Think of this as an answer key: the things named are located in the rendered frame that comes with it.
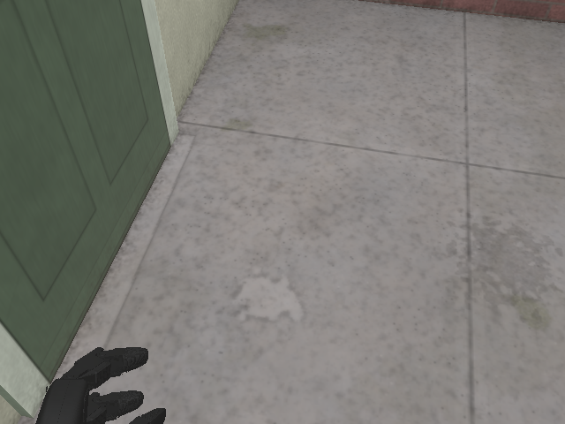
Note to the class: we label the robot left hand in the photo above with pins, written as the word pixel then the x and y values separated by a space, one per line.
pixel 67 400

